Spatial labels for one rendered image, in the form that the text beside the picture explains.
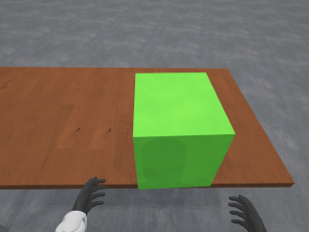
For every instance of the robot left forearm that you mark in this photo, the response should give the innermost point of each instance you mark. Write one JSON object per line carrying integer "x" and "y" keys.
{"x": 74, "y": 221}

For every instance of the table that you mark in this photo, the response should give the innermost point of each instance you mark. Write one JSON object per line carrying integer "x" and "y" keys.
{"x": 62, "y": 126}

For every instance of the robot right hand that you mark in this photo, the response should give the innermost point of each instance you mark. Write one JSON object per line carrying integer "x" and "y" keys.
{"x": 253, "y": 222}

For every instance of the carton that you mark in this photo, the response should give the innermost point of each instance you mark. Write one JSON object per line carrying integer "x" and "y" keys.
{"x": 181, "y": 132}

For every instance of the robot left hand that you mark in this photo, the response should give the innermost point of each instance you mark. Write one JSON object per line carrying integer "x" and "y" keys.
{"x": 83, "y": 202}

